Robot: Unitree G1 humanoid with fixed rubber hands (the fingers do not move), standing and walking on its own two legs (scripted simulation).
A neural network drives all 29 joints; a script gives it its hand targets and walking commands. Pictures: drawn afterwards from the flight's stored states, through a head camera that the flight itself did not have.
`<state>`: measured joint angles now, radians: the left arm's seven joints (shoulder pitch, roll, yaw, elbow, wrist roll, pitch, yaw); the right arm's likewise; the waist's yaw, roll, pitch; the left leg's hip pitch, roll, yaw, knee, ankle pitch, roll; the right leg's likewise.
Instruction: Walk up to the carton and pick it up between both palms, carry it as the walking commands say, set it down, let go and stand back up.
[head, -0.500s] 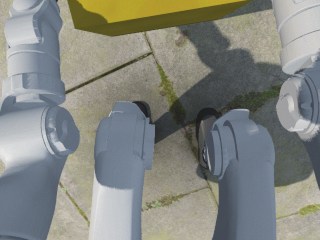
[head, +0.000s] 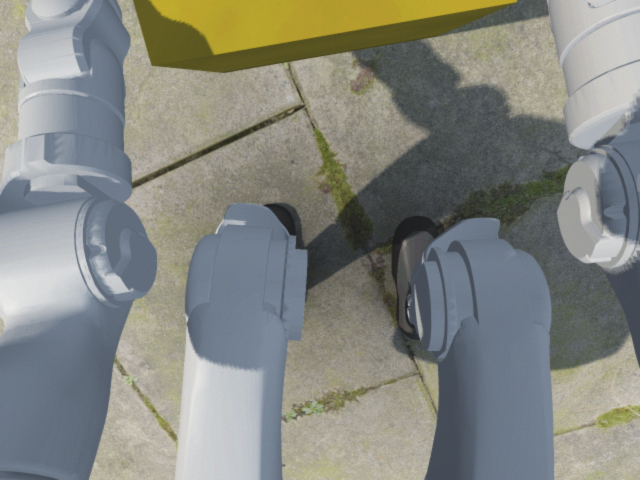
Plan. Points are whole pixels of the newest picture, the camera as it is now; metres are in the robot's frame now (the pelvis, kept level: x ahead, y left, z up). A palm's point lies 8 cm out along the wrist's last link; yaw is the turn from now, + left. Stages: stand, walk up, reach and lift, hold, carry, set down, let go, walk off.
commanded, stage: set down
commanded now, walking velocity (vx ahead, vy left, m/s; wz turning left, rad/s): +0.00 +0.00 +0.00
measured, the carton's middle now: out of the picture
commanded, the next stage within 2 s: let go in 1.64 s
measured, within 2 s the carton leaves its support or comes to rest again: neither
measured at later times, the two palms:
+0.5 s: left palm out of the picture +0.52 +0.29 -0.17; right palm out of the picture +0.59 -0.14 -0.17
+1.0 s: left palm out of the picture +0.54 +0.30 -0.03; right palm out of the picture +0.61 -0.14 -0.03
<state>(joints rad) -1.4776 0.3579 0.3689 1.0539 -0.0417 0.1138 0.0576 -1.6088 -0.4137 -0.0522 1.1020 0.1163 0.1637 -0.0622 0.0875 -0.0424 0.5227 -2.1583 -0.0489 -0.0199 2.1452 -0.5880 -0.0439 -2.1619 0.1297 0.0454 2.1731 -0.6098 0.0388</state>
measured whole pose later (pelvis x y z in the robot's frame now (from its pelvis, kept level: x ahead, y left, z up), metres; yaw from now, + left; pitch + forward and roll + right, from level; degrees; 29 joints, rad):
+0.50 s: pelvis +0.00 +0.00 +0.00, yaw +1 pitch +33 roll +1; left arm -1.48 0.44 0.37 1.02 -0.11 0.12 0.06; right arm -1.60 -0.48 -0.05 1.07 0.14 0.18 -0.07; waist 0.09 -0.03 0.52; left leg -2.16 -0.05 -0.01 2.15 -0.57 -0.04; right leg -2.15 0.11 0.04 2.18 -0.61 0.04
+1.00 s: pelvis -0.01 -0.01 +0.08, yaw +1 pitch +31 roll +2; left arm -1.48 0.48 0.36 0.81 -0.17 0.34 0.03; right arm -1.60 -0.53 -0.05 0.83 0.17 0.40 -0.07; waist 0.09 -0.03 0.52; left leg -1.89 -0.05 -0.01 1.89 -0.54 -0.04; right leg -1.89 0.09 0.05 1.93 -0.58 0.01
